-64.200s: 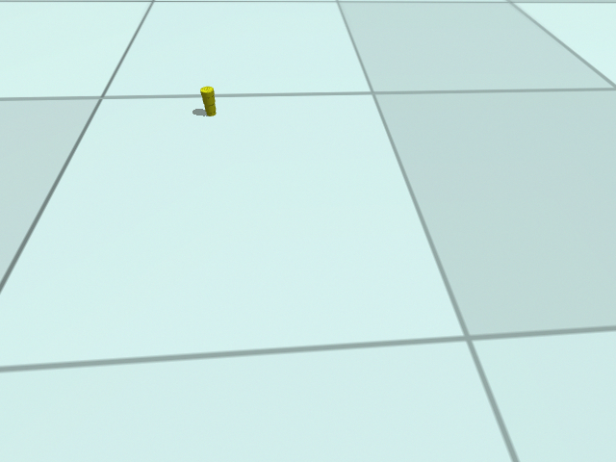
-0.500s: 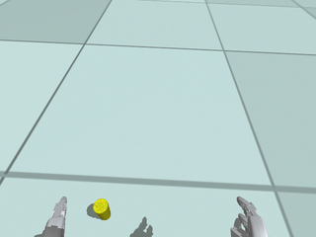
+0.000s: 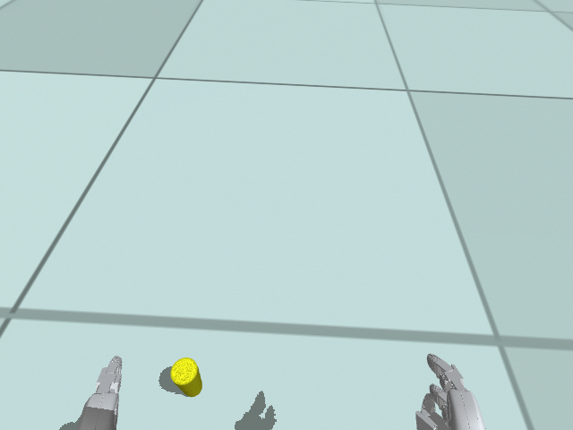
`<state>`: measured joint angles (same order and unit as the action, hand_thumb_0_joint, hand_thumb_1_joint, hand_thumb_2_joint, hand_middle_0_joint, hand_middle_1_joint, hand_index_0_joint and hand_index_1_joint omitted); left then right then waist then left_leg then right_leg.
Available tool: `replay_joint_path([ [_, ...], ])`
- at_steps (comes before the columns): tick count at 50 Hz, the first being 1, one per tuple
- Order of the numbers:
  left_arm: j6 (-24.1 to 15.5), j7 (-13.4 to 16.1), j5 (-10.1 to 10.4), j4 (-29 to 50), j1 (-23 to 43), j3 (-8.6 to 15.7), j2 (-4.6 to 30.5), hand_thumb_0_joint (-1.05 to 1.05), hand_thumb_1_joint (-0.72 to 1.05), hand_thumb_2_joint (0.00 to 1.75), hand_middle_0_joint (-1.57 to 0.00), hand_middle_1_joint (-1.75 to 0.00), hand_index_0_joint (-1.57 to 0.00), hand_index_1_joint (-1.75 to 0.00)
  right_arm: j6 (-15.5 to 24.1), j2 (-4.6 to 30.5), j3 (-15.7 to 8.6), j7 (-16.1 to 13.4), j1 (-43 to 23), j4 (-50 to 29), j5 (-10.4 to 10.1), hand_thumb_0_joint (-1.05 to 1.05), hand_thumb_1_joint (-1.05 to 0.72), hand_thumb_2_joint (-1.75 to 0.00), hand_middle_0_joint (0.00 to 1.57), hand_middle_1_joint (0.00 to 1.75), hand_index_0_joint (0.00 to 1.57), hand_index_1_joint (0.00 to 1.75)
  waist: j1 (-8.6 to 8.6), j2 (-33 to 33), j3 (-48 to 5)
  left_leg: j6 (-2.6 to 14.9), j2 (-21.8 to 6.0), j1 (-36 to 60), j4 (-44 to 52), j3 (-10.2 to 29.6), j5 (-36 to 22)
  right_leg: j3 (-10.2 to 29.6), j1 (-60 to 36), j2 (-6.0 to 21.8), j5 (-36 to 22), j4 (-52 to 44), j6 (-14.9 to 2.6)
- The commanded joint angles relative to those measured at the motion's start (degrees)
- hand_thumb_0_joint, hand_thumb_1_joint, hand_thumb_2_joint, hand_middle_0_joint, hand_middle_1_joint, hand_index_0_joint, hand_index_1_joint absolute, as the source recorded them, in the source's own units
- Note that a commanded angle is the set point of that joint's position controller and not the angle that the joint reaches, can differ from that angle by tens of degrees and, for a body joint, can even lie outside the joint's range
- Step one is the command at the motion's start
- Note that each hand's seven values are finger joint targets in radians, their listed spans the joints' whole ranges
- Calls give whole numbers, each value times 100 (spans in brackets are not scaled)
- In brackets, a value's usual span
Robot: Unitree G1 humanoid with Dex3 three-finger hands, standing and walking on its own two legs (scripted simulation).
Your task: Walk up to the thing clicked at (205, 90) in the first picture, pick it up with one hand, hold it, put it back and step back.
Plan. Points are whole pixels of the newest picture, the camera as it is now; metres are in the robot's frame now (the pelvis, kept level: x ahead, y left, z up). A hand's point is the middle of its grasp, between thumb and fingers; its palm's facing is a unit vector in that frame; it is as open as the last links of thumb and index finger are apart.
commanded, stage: home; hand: left
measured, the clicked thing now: (188, 379) +0.41 +0.27 -0.64
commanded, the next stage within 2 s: stand in 0.60 s
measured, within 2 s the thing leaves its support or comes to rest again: neither
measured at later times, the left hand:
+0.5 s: hand (149, 424) +0.17 +0.18 -0.05, palm faces +0.11 -0.96 -0.28, open 17.7 cm
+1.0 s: hand (148, 423) +0.17 +0.18 -0.05, palm faces +0.11 -0.95 -0.28, open 13.4 cm
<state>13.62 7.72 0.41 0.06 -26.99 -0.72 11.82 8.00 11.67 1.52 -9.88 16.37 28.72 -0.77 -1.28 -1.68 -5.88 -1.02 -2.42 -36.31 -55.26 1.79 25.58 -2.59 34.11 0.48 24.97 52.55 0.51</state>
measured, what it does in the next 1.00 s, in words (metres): stands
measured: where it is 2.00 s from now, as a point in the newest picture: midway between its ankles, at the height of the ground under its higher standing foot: outside the picture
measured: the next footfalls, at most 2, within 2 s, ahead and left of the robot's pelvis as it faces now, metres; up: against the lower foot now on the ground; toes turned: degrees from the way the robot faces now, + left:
none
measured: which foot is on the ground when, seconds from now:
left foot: down 0.00-1.00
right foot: down 0.00-1.00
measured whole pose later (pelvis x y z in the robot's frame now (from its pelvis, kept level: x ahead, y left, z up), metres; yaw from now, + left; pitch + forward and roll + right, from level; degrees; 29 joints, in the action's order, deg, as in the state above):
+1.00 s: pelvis +0.00 +0.00 +0.00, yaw +0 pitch +7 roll -2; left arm 13.9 7.7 0.3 0.2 -26.9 -0.7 11.7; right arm 8.5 11.6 1.4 -10.1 16.5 29.1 -0.6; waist -1.1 -1.6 -5.9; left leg -0.9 -2.4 -36.1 -55.1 1.8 25.9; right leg -2.5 33.8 0.5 25.2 52.4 0.6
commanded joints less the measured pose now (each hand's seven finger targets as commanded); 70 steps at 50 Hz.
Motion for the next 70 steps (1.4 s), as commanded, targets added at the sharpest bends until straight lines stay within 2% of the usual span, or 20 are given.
replay_joint_path([
  [1, -282, 43, -30, 1148, 250, 266, 551, 0, -61, 2, -4, -4, -4, -4, 330, 720, -276, -90, -389, -900, 27, 0, -90, -90, 20, 30, 20, 30, -1, -133, -466, 116, 161, 448, 1033, -76, -674, -121, -178, -205, -572, -868, -114],
  [3, -269, 51, -34, 1057, 144, 326, 557, 0, -61, 1, -4, -4, -4, -4, 321, 704, -289, -110, -357, -902, 36, 0, -90, -90, 20, 30, 20, 30, -18, 36, -600, 138, 175, 479, 898, -116, -967, -89, -296, -184, -867, -889, -86],
  [25, -245, 39, -33, 1057, 179, 337, 564, 0, -61, 2, -4, -4, -5, -4, 342, 710, -282, -104, -427, -913, 42, 0, -90, -90, 20, 30, 20, 30, 18, 41, -413, 153, 187, 380, 994, -135, -587, -80, -207, -161, -529, -985, -87],
  [32, -238, 32, -35, 1087, 160, 333, 564, 0, -61, 1, -4, -4, -4, -4, 349, 692, -281, -134, -388, -883, 50, 0, -90, -90, 20, 30, 20, 30, 20, 11, -482, 156, 198, 451, 914, -171, -773, -53, -232, -149, -719, -987, -74],
  [33, -236, 25, -37, 1064, 205, 279, 511, 0, -61, 1, -4, -4, -4, -4, 354, 703, -285, -134, -372, -885, 52, 0, -90, -90, 20, 30, 20, 30, -42, 53, -508, 162, 189, 492, 890, -175, -816, -48, -232, -149, -770, -990, -71],
  [35, -249, 46, -39, 1080, 148, 353, 569, 0, -61, 2, -5, -4, -5, -4, 349, 692, -286, -133, -408, -897, 49, 0, -90, -90, 20, 30, 20, 30, 24, 36, -537, 160, 196, 439, 914, -163, -773, -54, -274, -144, -718, -984, -81],
  [37, -246, 45, -42, 1087, 128, 373, 584, 0, -45, 18, -20, -20, -20, -20, 345, 695, -282, -130, -412, -918, 45, 0, -90, -90, 20, 30, 20, 30, 64, -11, -536, 154, 198, 431, 969, -159, -644, -65, -266, -150, -572, -985, -92],
  [38, -240, 38, -36, 1036, 138, 295, 546, 0, -37, 26, -20, -28, -20, -28, 343, 690, -268, -126, -416, -893, 57, 0, -90, -90, 20, 30, 20, 30, 17, -38, -380, 153, 201, 376, 972, -154, -584, -71, -190, -152, -518, -999, -85],
  [43, -259, 42, -30, 1115, 201, 301, 518, 0, 3, 66, -20, -30, -20, -30, 388, 712, -288, -115, -414, -906, 33, 0, -90, -90, 20, 30, 20, 30, 32, -25, -381, 140, 168, 418, 1053, -113, -474, -114, -148, -177, -403, -963, -104],
  [46, -254, 45, -50, 1033, 87, 312, 536, 0, 27, 90, -20, -30, -20, -30, 373, 708, -292, -134, -362, -902, 44, 0, -90, -90, 20, 30, 20, 30, -3, 76, -579, 147, 181, 513, 906, -153, -917, -78, -267, -171, -835, -921, -85],
  [49, -261, 42, -30, 1066, 242, 333, 558, 0, 51, 90, -20, -30, -20, -30, 374, 705, -283, -129, -400, -872, 43, 0, -90, -90, 20, 30, 20, 30, -14, 73, -379, 154, 180, 408, 950, -154, -632, -77, -137, -163, -573, -992, -79],
  [50, -249, 46, -51, 1069, 160, 299, 533, 0, 59, 90, -20, -30, -20, -30, 386, 719, -298, -131, -367, -881, 48, 0, -90, -90, 20, 30, 20, 30, -16, 70, -590, 151, 168, 517, 957, -117, -754, -96, -242, -175, -679, -928, -86],
  [51, -860, -234, -566, -942, 1222, 572, 1368, 0, 67, 90, -20, -30, -20, -30, -86, 1508, -527, 210, -710, 413, 704, 0, -90, -90, 20, 30, 20, 30, 177, 330, 350, 332, -92, 786, 1285, 264, -1458, 524, -826, 303, -1021, -1043, -447],
  [52, -1111, -382, -641, -1521, 986, 622, 1416, 0, 75, 90, -20, -30, -20, -30, -274, 1501, -579, 421, -599, 640, 760, 0, -90, -90, 20, 30, 20, 30, 209, 490, -57, 452, -59, 1007, 1110, 81, -1449, 674, -1023, 420, -1214, -1137, -578],
  [54, -1391, -535, -502, -1948, 1072, 540, 1532, 0, 90, 90, -20, -30, -20, -30, -410, 1411, -581, 616, -631, 704, 583, 0, -90, -90, 20, 30, 20, 30, 141, 333, -53, 518, 31, 1128, 1255, 208, -1115, 939, -1081, 510, -1042, -1309, -640],
  [57, -1494, -638, -337, -2619, 1354, 472, 1473, 0, 90, 90, -20, -30, -20, -30, -422, 1437, -593, 824, -714, 952, 396, 0, -90, -90, 20, 30, 20, 30, 225, 166, 32, 478, 10, 1398, 1627, 283, -1011, 733, -1102, 452, -954, -1463, -476],
  [60, -1577, -614, -302, -3339, 1494, 456, 1569, 0, 90, 90, -20, -30, -20, -30, -469, 1422, -614, 887, -737, 1298, 380, 0, -90, -90, 20, 30, 20, 30, 176, 200, -46, 422, -22, 1768, 1788, 237, -1483, 715, -1399, 479, -1508, -1621, -392],
  [63, -1618, -588, -295, -3834, 1747, 447, 1629, 0, 90, 90, -20, -30, -20, -30, -559, 1434, -601, 899, -806, 1608, 370, 0, -90, -90, 20, 30, 20, 30, 149, 191, 299, 398, -7, 1730, 2141, 252, -1150, 800, -1524, 557, -1222, -2068, -359],
  [68, -1597, -571, -216, -4635, 1695, 387, 1610, 0, 90, 90, -20, -30, -20, -30, -594, 1519, -554, 889, -801, 2109, 327, 0, -90, -90, 20, 30, 20, 30, 203, 30, 235, 353, -192, 2284, 2719, 405, -1864, 630, -2029, 503, -1827, -2298, -253],
  [70, -1573, -560, -198, -4920, 1733, 365, 1626, 0, 90, 90, -20, -30, -20, -30, -604, 1579, -530, 872, -824, 2285, 313, 0, -90, -90, 20, 30, 20, 30, 218, -10, 359, 324, -237, 2310, 3005, 446, -1884, 629, -2258, 511, -1834, -2500, -224],
])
